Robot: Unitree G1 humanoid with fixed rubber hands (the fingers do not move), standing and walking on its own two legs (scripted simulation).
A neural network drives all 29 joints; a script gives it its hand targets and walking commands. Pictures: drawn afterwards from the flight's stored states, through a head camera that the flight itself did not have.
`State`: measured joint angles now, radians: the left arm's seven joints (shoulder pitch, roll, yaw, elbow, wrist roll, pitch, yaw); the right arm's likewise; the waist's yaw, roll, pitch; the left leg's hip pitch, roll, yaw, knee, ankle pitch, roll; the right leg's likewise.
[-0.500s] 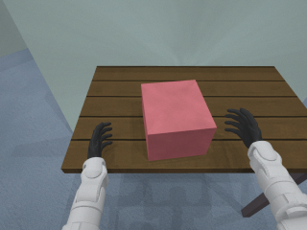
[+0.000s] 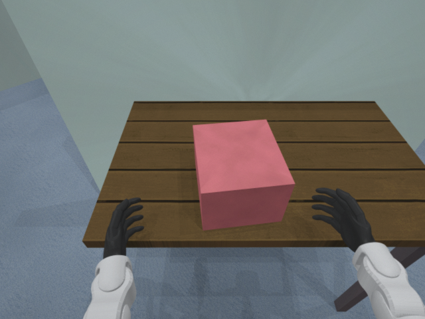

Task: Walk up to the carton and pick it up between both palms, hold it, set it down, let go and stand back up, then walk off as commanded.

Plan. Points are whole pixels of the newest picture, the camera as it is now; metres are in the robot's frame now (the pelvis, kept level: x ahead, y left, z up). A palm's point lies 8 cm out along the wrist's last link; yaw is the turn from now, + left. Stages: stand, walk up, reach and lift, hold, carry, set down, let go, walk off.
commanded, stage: set down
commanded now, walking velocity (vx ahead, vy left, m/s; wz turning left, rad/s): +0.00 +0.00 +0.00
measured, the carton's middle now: (236, 172) +0.46 +0.00 +0.01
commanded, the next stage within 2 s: none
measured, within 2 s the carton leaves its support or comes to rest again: neither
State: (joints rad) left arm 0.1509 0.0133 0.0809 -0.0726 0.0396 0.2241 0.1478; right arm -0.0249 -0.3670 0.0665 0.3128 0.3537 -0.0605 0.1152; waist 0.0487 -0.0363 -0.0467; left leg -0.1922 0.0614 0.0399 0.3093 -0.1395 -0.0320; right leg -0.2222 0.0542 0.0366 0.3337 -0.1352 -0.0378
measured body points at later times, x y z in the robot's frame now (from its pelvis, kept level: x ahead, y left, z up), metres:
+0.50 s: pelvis +0.00 +0.00 +0.00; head -0.01 +0.01 +0.45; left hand +0.21 +0.22 +0.05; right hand +0.24 -0.21 +0.04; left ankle +0.01 +0.15 -0.75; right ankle +0.02 -0.09 -0.75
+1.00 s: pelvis +0.01 +0.01 +0.00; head +0.03 +0.02 +0.45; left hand +0.19 +0.23 +0.01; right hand +0.23 -0.20 +0.02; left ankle +0.01 +0.15 -0.75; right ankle +0.02 -0.09 -0.75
